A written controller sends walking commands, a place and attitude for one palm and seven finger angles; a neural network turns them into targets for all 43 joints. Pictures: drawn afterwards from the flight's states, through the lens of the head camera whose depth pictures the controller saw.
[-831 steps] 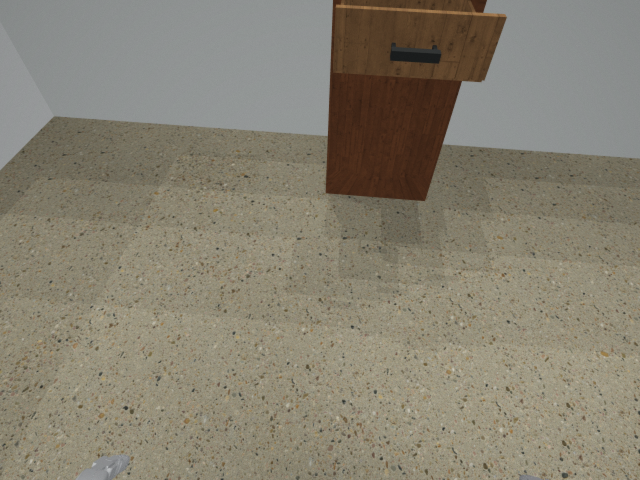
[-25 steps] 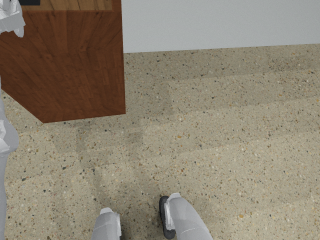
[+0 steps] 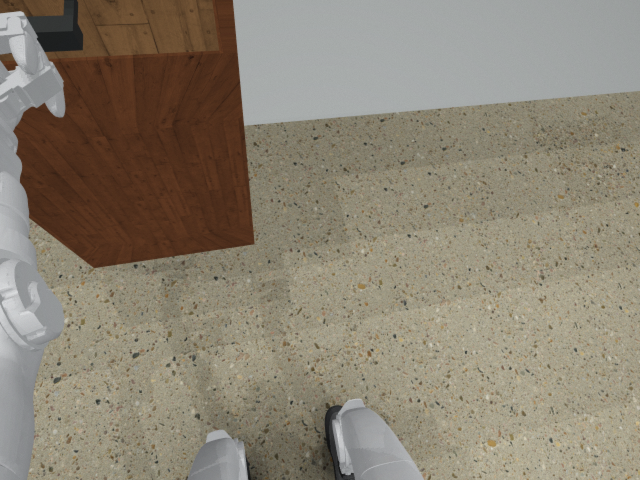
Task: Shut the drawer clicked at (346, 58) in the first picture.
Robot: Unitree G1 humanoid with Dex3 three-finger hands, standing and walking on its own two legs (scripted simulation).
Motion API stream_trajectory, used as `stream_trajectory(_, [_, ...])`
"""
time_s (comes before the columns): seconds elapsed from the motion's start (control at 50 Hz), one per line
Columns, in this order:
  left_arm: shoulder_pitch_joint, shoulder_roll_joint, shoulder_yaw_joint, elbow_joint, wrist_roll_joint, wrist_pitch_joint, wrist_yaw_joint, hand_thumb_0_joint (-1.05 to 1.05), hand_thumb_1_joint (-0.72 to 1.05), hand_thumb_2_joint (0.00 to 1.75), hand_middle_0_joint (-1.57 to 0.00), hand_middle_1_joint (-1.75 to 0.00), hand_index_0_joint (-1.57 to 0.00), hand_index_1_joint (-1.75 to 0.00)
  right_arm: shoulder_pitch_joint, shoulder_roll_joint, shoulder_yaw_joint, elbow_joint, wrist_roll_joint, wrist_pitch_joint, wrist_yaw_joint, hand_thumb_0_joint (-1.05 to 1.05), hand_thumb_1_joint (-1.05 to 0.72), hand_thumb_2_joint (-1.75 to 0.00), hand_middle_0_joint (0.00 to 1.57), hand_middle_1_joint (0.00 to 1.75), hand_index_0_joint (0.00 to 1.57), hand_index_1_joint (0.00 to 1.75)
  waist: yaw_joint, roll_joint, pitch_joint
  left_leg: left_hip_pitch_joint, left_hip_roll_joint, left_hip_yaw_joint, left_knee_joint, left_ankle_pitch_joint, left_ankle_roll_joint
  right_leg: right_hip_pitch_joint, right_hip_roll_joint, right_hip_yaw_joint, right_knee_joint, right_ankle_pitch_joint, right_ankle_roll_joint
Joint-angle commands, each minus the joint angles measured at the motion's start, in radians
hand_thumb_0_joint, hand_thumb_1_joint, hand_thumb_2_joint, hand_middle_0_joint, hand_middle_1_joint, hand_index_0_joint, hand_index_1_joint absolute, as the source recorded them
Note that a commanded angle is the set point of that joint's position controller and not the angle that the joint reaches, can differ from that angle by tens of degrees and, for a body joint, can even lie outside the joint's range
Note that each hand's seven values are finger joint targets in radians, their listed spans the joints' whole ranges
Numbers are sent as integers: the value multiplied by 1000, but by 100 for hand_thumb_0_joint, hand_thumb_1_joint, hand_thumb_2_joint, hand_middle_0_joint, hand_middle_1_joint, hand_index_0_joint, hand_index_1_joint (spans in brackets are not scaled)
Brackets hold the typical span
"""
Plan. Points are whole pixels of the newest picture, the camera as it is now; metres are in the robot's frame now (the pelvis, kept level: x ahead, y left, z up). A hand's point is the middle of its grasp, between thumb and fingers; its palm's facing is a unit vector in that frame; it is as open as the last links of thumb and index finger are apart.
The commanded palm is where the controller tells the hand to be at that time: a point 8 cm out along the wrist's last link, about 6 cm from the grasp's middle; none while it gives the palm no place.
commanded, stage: pull the fist back off the drawer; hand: left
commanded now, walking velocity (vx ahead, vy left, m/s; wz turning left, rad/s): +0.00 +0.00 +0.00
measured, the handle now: (16, 20) +0.64 +0.26 +0.10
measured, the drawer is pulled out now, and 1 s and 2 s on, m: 0.00 0.00 0.00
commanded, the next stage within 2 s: draw the hand back to the body in 0.12 s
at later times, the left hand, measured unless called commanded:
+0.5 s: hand (24, 120) +0.48 +0.22 +0.12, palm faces +0.07 -1.00 -0.01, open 3.3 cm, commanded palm +0.43 +0.27 +0.13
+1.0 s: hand out of the picture +0.32 +0.23 +0.17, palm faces +0.35 -0.90 -0.26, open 3.3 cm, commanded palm +0.27 +0.27 +0.19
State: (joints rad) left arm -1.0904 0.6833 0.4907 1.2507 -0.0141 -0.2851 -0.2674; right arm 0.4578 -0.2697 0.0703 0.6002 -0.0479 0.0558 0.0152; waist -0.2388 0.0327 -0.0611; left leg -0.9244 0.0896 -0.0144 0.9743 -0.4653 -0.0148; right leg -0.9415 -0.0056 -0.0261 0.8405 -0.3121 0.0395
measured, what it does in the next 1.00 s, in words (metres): rises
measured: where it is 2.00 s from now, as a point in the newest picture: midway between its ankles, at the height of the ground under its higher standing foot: outside the picture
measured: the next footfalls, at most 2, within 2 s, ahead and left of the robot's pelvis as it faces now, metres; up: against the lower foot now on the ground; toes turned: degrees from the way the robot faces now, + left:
none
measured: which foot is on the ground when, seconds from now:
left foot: down 0.00-1.00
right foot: down 0.00-1.00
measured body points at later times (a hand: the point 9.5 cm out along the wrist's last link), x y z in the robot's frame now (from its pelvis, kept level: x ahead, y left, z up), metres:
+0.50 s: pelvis +0.05 +0.00 +0.03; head +0.14 +0.01 +0.47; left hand +0.47 +0.28 +0.12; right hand +0.10 -0.25 -0.09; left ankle -0.02 +0.12 -0.68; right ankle +0.04 -0.15 -0.68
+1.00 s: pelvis +0.03 -0.01 +0.06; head +0.04 -0.03 +0.51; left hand +0.29 +0.28 +0.19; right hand +0.23 -0.23 -0.03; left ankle -0.02 +0.12 -0.68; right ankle +0.04 -0.15 -0.68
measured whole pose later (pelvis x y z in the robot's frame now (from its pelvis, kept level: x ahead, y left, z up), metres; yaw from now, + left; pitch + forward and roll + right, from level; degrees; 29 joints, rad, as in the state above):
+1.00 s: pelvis +0.03 -0.01 +0.06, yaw +3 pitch +0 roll +0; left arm 0.00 0.29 0.21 0.06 -0.06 -0.07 0.07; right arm 0.18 -0.24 0.04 0.60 0.01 -0.04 -0.07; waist 0.04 0.05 0.00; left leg -0.16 0.04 0.01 0.48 -0.32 -0.02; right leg -0.23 -0.05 -0.03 0.48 -0.25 0.03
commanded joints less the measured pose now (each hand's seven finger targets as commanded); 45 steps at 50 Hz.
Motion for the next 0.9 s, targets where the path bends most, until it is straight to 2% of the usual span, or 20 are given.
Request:
stream_trajectory(0.0, [-294, 245, 39, -283, -49, -81, -10, 0, 90, 90, -140, -160, -140, -160, 188, -186, -87, -56, 12, 8, -13, 0, -90, -90, 20, 30, 20, 30, 54, 154, -559, 344, -56, 14, -126, 444, 37, 385, 56, -20, -50, 315, -57])
stream_trajectory(0.04, [-321, 229, 29, -291, -64, -79, -15, 0, 90, 90, -140, -160, -140, -160, 181, -188, -92, -49, 17, 13, -16, 0, -90, -90, 20, 30, 20, 30, 36, 119, -508, 323, -54, 17, -132, 421, 39, 385, 57, -16, -60, 315, -52])
stream_trajectory(0.08, [-331, 222, 29, -357, -67, -94, -15, 0, 90, 90, -140, -160, -140, -160, 178, -185, -98, -50, 18, 17, -21, 0, -90, -90, 20, 30, 20, 30, 46, 174, -558, 394, -55, 11, -130, 498, 33, 382, 54, -18, -49, 357, -56])
stream_trajectory(0.1, [-306, 169, 2, -346, -71, -93, -16, 0, 90, 90, -140, -160, -140, -160, 177, -179, -101, -47, 19, 16, -19, 0, -90, -90, 20, 30, 20, 30, 45, 180, -548, 416, -55, 9, -126, 524, 31, 361, 55, -22, -50, 361, -56])
stream_trajectory(0.14, [-293, 156, 2, -307, -82, -86, -12, 0, 90, 90, -140, -160, -140, -160, 178, -182, -103, -32, 19, 18, -21, 0, -90, -90, 20, 30, 20, 30, 31, 115, -492, 395, -51, 9, -126, 514, 33, 352, 57, -24, -59, 360, -51])
stream_trajectory(0.16, [-298, 162, 9, -306, -84, -89, -11, 0, 90, 90, -140, -160, -140, -160, 177, -183, -102, -30, 18, 19, -24, 0, -90, -90, 20, 30, 20, 30, 34, 116, -485, 383, -54, 11, -124, 522, 34, 364, 54, -20, -56, 378, -54])
stream_trajectory(0.2, [-310, 143, -12, -326, -76, -93, -13, 0, 90, 90, -140, -160, -140, -160, 172, -178, -104, -28, 19, 19, -23, 0, -90, -90, 20, 30, 20, 30, 35, 163, -510, 416, -54, 9, -122, 562, 29, 357, 50, -19, -49, 395, -54])
stream_trajectory(0.24, [-167, 144, 17, -403, -92, -100, -19, 0, 90, 90, -140, -160, -140, -160, 159, -171, -111, -54, 23, 20, -18, 0, -90, -90, 20, 30, 20, 30, 91, 170, -595, 480, -51, 8, -131, 673, 24, 429, 50, -19, -46, 458, -58])
stream_trajectory(0.26, [-108, 143, 24, -476, -106, -105, -19, 0, 90, 90, -140, -160, -140, -160, 149, -168, -114, -68, 27, 19, -16, 0, -90, -90, 20, 30, 20, 30, 114, 213, -634, 528, -47, 5, -134, 759, 20, 453, 49, -17, -44, 497, -62])
stream_trajectory(0.28, [-52, 101, 2, -547, -122, -100, -22, 0, 90, 90, -140, -160, -140, -160, 131, -158, -118, -82, 33, 16, -10, 0, -90, -90, 20, 30, 20, 30, 124, 222, -668, 564, -44, 8, -138, 816, 18, 476, 47, -17, -48, 536, -60])
stream_trajectory(0.32, [48, 38, -28, -629, -159, -69, -22, 0, 90, 90, -140, -160, -140, -160, 102, -148, -124, -97, 46, 8, -4, 0, -90, -90, 20, 30, 20, 30, 135, 154, -637, 554, -40, 12, -165, 821, 24, 531, 45, -21, -71, 568, -57])
stream_trajectory(0.34, [111, 43, -12, -644, -174, -49, -16, 0, 90, 90, -140, -160, -140, -160, 85, -148, -127, -107, 54, 4, -4, 0, -90, -90, 20, 30, 20, 30, 150, 118, -598, 513, -42, 19, -182, 789, 29, 568, 41, -18, -83, 574, -57])
stream_trajectory(0.44, [244, -18, -37, -810, -201, 6, 24, 0, 90, 90, -140, -160, -140, -160, 24, -139, -125, -125, 69, -26, -14, 0, -90, -90, 20, 30, 20, 30, 160, 49, -489, 504, -52, 43, -251, 712, 36, 651, 34, -21, -127, 586, -49])
stream_trajectory(0.48, [283, -39, -53, -874, -202, 8, 31, 0, 90, 90, -140, -160, -140, -160, -4, -130, -119, -127, 72, -39, -20, 0, -90, -90, 20, 30, 20, 30, 163, 96, -454, 544, -53, 45, -267, 729, 33, 654, 31, -21, -138, 589, -51])
stream_trajectory(0.64, [440, -151, -134, -998, -244, 72, -12, 0, 90, 90, -140, -160, -140, -160, -132, -118, -98, -149, 89, -94, -46, 0, -90, -90, 20, 30, 20, 30, 183, 63, -331, 600, -64, 37, -336, 615, 22, 688, 24, -42, -190, 505, -53])
stream_trajectory(0.7, [498, -144, -118, -1066, -262, 102, -22, 0, 90, 90, -140, -160, -140, -160, -176, -116, -91, -167, 92, -116, -56, 0, -90, -90, 20, 30, 20, 30, 205, 25, -329, 618, -72, 33, -361, 571, 23, 727, 21, -45, -203, 484, -56])
stream_trajectory(0.72, [499, -87, -183, -1198, -125, 93, 108, 0, 90, 90, -140, -160, -140, -160, -239, -108, -100, -173, 85, -119, -61, 0, -90, -90, 20, 30, 20, 30, 240, 32, -278, 655, -91, 48, -398, 548, 30, 728, -1, -21, -268, 404, -58])
stream_trajectory(0.74, [583, -150, -188, -1196, -112, 109, 180, 0, 90, 90, -140, -160, -140, -160, -249, -98, -101, -169, 77, -125, -67, 0, -90, -90, 20, 30, 20, 30, 222, 23, -233, 665, -84, 52, -426, 489, 26, 717, 0, -29, -291, 364, -58])
stream_trajectory(0.78, [706, -198, -219, -1212, -94, 137, 258, 0, 90, 90, -140, -160, -140, -160, -284, -94, -92, -155, 81, -123, -77, 0, -90, -90, 20, 30, 20, 30, 235, -25, -175, 665, -78, 54, -471, 437, 30, 756, 1, -32, -322, 333, -58])
stream_trajectory(0.88, [768, -166, -184, -1387, -61, 145, 342, 0, 90, 90, -140, -160, -140, -160, -343, -79, -78, -140, 70, -132, -99, 0, -90, -90, 20, 30, 20, 30, 253, 4, -157, 737, -82, 59, -550, 419, 34, 848, -4, -24, -385, 316, -59])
